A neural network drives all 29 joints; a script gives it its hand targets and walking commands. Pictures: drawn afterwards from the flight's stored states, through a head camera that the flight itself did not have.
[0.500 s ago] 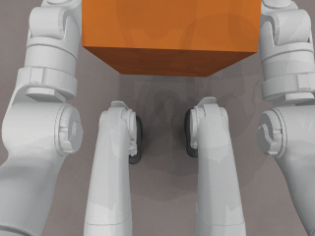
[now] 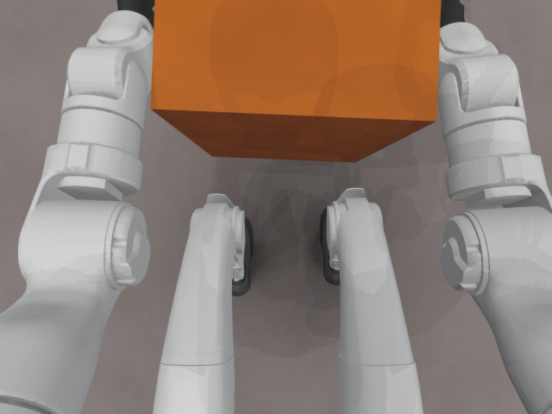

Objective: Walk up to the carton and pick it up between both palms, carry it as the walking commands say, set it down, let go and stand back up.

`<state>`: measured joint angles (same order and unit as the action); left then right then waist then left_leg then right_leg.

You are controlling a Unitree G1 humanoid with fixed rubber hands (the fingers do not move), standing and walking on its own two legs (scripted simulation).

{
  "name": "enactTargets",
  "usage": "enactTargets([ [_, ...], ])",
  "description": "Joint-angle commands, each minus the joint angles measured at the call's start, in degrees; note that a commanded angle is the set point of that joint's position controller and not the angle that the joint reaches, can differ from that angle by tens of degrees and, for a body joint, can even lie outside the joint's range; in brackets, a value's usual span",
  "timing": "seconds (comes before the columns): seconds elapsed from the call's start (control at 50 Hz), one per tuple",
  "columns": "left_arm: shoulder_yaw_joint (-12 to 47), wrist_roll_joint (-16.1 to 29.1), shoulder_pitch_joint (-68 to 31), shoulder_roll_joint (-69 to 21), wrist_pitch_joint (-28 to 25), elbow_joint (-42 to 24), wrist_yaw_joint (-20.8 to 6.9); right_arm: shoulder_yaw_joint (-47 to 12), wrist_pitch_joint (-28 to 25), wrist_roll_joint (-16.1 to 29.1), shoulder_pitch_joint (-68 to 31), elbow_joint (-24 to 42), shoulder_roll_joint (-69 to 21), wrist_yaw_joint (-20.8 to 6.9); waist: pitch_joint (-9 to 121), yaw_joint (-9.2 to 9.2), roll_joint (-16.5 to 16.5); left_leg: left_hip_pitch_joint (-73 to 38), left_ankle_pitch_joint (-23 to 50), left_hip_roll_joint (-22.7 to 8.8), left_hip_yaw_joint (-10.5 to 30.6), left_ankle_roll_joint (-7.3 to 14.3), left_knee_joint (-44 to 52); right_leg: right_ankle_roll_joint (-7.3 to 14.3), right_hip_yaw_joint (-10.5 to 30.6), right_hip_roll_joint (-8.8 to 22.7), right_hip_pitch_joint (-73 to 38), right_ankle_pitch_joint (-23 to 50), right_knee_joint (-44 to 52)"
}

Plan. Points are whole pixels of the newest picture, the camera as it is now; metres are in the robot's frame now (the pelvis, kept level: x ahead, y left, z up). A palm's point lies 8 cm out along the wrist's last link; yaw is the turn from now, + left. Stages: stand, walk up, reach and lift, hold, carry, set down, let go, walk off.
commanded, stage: reach and lift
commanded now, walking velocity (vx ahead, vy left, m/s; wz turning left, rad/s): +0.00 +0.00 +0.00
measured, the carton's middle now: (290, 61) +0.52 -0.01 -0.11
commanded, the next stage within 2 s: none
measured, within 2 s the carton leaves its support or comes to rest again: neither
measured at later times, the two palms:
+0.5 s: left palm (105, 9) +0.51 +0.15 +0.04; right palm (486, 22) +0.49 -0.19 +0.03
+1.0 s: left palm out of the picture +0.48 +0.16 +0.10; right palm out of the picture +0.48 -0.18 +0.09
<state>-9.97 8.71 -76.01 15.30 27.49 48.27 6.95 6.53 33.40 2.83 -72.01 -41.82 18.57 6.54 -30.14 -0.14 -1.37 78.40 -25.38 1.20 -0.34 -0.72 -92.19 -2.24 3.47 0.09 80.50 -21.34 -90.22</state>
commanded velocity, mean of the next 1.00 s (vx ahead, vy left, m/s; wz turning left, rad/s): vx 0.00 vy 0.00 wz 0.00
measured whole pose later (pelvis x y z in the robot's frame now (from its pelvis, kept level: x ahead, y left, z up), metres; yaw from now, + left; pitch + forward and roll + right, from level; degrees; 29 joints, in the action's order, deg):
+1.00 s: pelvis +0.01 +0.00 +0.12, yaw -1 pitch +1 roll +1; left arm -10.0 5.3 -63.1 11.0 28.2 44.4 6.3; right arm 6.5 33.4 1.4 -59.8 -39.6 15.2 5.6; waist -30.0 0.8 -0.7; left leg 47.7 -17.0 1.2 -0.3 -0.7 -63.3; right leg -2.1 4.0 0.0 49.8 -13.5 -61.8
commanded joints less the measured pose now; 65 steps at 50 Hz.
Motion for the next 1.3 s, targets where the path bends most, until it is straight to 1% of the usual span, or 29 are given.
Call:
enactTargets([
  [0.0, 18.9, 6.5, -42.7, -76.7, -1.7, -27.9, -18.0, -19.8, -8.4, 13.3, -52.5, 26.5, -71.3, -21.1, 150.5, 0.32, 2.8, -42.9, 12.2, 7.6, 0.4, -0.4, 17.9, 1.4, -6.7, -8.9, -42.4, 6.9, 13.7],
  [0.04, 18.2, 5.9, -43.5, -77.2, -1.8, -26.5, -18.2, -19.3, -8.4, 12.9, -52.5, 25.0, -71.8, -21.5, 148.5, -0.15, 3.3, -42.8, 9.5, 7.2, 0.8, -0.2, 19.1, 1.5, -6.6, -8.6, -42.0, 4.7, 15.0],
  [0.08, 19.6, 7.4, -44.6, -77.2, -1.9, -30.8, -18.0, -21.8, -8.5, 14.2, -54.0, 30.1, -71.7, -21.4, 155.1, 0.58, 3.6, -46.9, 12.5, 7.3, 1.0, -0.2, 19.8, 1.4, -6.0, -8.3, -46.5, 7.6, 15.7],
  [0.2, 19.2, 6.0, -41.6, -76.9, -1.6, -29.6, -18.6, -22.1, -7.9, 14.0, -51.8, 27.7, -74.4, -21.7, 151.6, 2.31, 3.7, -47.1, 11.3, 7.3, 0.4, 0.2, 22.2, 1.1, -4.8, -8.4, -49.0, 5.8, 18.8],
  [0.26, 19.3, 6.0, -38.9, -78.4, -1.3, -29.1, -19.1, -22.4, -7.8, 13.4, -50.2, 29.5, -73.8, -21.5, 153.5, 1.36, 5.8, -50.0, 13.4, 7.6, 0.9, 0.2, 24.0, 0.9, -4.7, -8.5, -52.6, 7.9, 20.8],
  [0.3, 18.5, 5.5, -38.2, -77.9, -1.2, -27.3, -19.3, -23.2, -7.7, 13.8, -51.8, 30.5, -74.3, -21.4, 151.8, 2.76, 5.6, -50.2, 13.3, 7.7, 0.9, 0.6, 24.7, 0.8, -4.2, -8.5, -53.2, 7.1, 21.9],
  [0.32, 19.6, 6.1, -39.7, -78.2, -1.5, -29.2, -19.2, -22.2, -7.9, 13.7, -50.4, 29.1, -73.8, -21.6, 150.8, 1.91, 3.9, -50.0, 12.3, 7.2, 1.5, 0.2, 25.5, 1.2, -4.2, -8.3, -52.3, 7.0, 21.8],
  [0.38, 18.8, 5.4, -38.5, -76.8, -1.9, -29.8, -19.6, -22.9, -7.6, 13.6, -48.6, 28.2, -75.9, -21.8, 149.1, 3.53, 5.2, -51.0, 13.6, 7.4, 0.8, 0.4, 26.6, 0.8, -3.5, -8.3, -54.5, 7.3, 23.9],
  [0.4, 19.5, 5.2, -38.1, -78.4, -1.9, -29.7, -19.6, -21.8, -7.8, 12.8, -47.6, 27.6, -75.7, -21.9, 149.3, 2.13, 4.9, -52.4, 12.1, 7.2, 1.7, 0.4, 27.8, 1.0, -3.7, -8.4, -54.5, 6.7, 24.4],
  [0.5, 19.7, 4.8, -37.8, -78.6, -2.4, -29.1, -20.3, -22.1, -8.3, 12.1, -46.5, 27.2, -76.4, -22.3, 146.3, 2.38, 5.2, -52.4, 11.2, 6.9, 1.8, 0.3, 30.5, 1.1, -3.2, -8.0, -55.9, 6.2, 27.1],
  [0.52, 19.0, 4.2, -37.5, -77.9, -2.4, -29.3, -20.4, -22.3, -8.2, 11.9, -46.2, 26.9, -76.9, -22.4, 145.4, 3.35, 5.5, -52.9, 11.7, 7.2, 1.3, 0.5, 30.9, 0.9, -3.1, -8.0, -56.7, 6.1, 27.9],
  [0.58, 20.0, 4.4, -36.0, -79.2, -2.1, -28.2, -20.7, -22.4, -8.4, 12.5, -46.4, 27.3, -76.5, -22.8, 144.9, 3.12, 4.0, -55.9, 10.9, 6.3, 2.5, 0.5, 33.5, 1.1, -3.1, -7.7, -56.1, 5.7, 29.1],
  [0.6, 21.2, 4.9, -35.9, -80.6, -2.2, -30.6, -20.5, -22.4, -8.7, 12.7, -46.0, 29.2, -76.7, -22.8, 148.8, 1.88, 4.2, -59.2, 12.0, 6.4, 3.2, 0.3, 33.9, 1.4, -2.8, -8.1, -58.5, 7.0, 30.0],
  [0.62, 20.0, 4.7, -37.6, -79.3, -2.2, -29.4, -20.6, -22.1, -8.6, 12.8, -47.0, 28.0, -76.2, -22.9, 145.0, 2.84, 3.7, -57.2, 10.4, 6.6, 2.5, 0.4, 34.1, 1.4, -2.7, -7.7, -57.6, 4.9, 30.6],
  [0.66, 21.3, 5.0, -36.7, -81.0, -1.9, -29.3, -21.0, -21.0, -8.5, 12.0, -45.9, 27.6, -75.4, -23.0, 144.5, 1.06, 3.3, -58.6, 8.9, 6.0, 3.6, 0.1, 36.0, 1.8, -2.8, -7.8, -57.9, 4.5, 31.7],
  [0.7, 21.3, 4.5, -36.5, -80.6, -2.2, -30.9, -20.6, -22.3, -8.7, 12.3, -45.6, 28.0, -76.1, -23.4, 144.4, 2.19, 3.2, -59.8, 11.1, 6.3, 3.5, 0.1, 36.3, 1.6, -2.8, -7.6, -58.1, 6.1, 32.0],
  [0.78, 23.0, 4.5, -33.8, -82.5, -1.7, -30.8, -20.8, -22.1, -8.4, 11.5, -42.5, 27.9, -75.8, -23.5, 144.4, 0.66, 2.6, -62.8, 12.8, 5.9, 4.1, -0.3, 38.8, 1.9, -2.7, -7.9, -60.6, 8.0, 34.4],
  [0.84, 22.0, 3.1, -33.0, -81.8, -1.6, -30.0, -20.9, -21.3, -8.4, 11.3, -41.7, 25.5, -76.3, -24.4, 138.9, 1.96, 2.2, -62.2, 8.6, 5.3, 4.5, 0.0, 41.3, 1.9, -2.4, -7.8, -60.0, 4.6, 36.2],
  [0.88, 23.1, 4.4, -33.1, -83.1, -1.7, -32.8, -21.0, -22.2, -8.5, 11.6, -41.7, 29.0, -76.1, -24.2, 143.3, 0.78, 3.2, -65.3, 11.7, 5.8, 4.3, -0.2, 41.8, 2.1, -2.2, -7.8, -64.9, 7.7, 37.5],
  [0.92, 23.3, 3.9, -31.2, -83.1, -1.6, -33.6, -21.0, -23.7, -8.5, 12.4, -41.7, 31.7, -76.3, -24.1, 145.3, 2.10, 2.4, -67.2, 15.0, 5.9, 3.9, 0.0, 42.6, 1.9, -1.8, -7.9, -68.0, 10.5, 38.5],
  [0.98, 23.2, 2.9, -29.1, -82.9, -1.7, -31.2, -21.1, -22.7, -8.1, 11.2, -38.9, 27.9, -77.2, -24.4, 138.2, 2.49, 3.3, -65.5, 13.3, 5.8, 4.6, 0.1, 44.5, 1.7, -1.6, -8.2, -66.7, 9.0, 40.2],
  [1.04, 24.7, 3.6, -29.0, -83.8, -1.7, -34.0, -21.3, -23.7, -8.3, 11.4, -37.3, 30.1, -76.8, -24.5, 140.3, 1.49, 2.5, -68.7, 15.8, 5.8, 4.4, -0.2, 46.0, 2.0, -1.3, -8.1, -70.6, 11.8, 42.1],
  [1.08, 24.1, 3.0, -26.5, -82.5, -1.5, -32.3, -21.3, -24.4, -8.0, 11.4, -37.7, 30.1, -77.2, -24.5, 137.5, 2.95, 4.0, -68.4, 16.2, 5.8, 4.5, 0.1, 47.1, 1.6, -1.3, -8.4, -71.5, 11.7, 43.2],
  [1.1, 24.7, 3.3, -27.0, -82.7, -1.8, -35.3, -21.1, -25.1, -8.1, 12.0, -36.8, 31.6, -78.1, -24.5, 140.4, 3.19, 3.5, -70.9, 18.9, 6.2, 4.0, 0.3, 47.5, 1.4, -1.0, -8.3, -74.3, 14.4, 43.6],
  [1.12, 24.6, 2.9, -26.6, -82.5, -1.6, -33.7, -21.2, -24.2, -7.8, 10.8, -35.7, 29.9, -77.8, -24.4, 138.1, 2.18, 4.0, -69.1, 16.3, 6.0, 4.8, 0.2, 47.8, 1.3, -1.1, -8.4, -73.7, 12.6, 44.0],
  [1.16, 24.7, 2.3, -24.5, -82.8, -1.5, -32.3, -21.3, -24.4, -7.7, 10.6, -33.7, 28.3, -78.5, -24.9, 132.9, 2.99, 3.2, -69.3, 16.9, 5.7, 4.6, 0.2, 49.4, 1.3, -1.3, -8.5, -72.5, 12.8, 45.1],
  [1.18, 25.3, 2.9, -25.2, -83.6, -1.6, -32.8, -21.4, -24.4, -8.0, 10.5, -34.1, 29.3, -77.9, -24.9, 135.1, 1.93, 2.4, -69.7, 15.7, 5.7, 4.7, -0.1, 49.3, 1.6, -0.9, -8.2, -74.0, 12.5, 45.6],
  [1.2, 25.0, 2.4, -24.2, -82.3, -1.6, -33.2, -21.4, -25.1, -7.8, 10.8, -33.9, 29.9, -78.4, -24.9, 134.9, 3.23, 2.7, -69.8, 17.2, 5.7, 4.3, 0.2, 50.0, 1.3, -0.8, -8.2, -75.5, 13.7, 46.1],
  [1.28, 25.3, 2.3, -22.7, -83.0, -1.1, -33.4, -21.4, -25.9, -7.4, 10.9, -33.3, 30.9, -78.8, -24.9, 133.1, 3.30, 3.3, -72.5, 18.8, 5.7, 4.4, 0.0, 52.0, 1.2, -1.3, -8.5, -77.8, 15.0, 47.9],
])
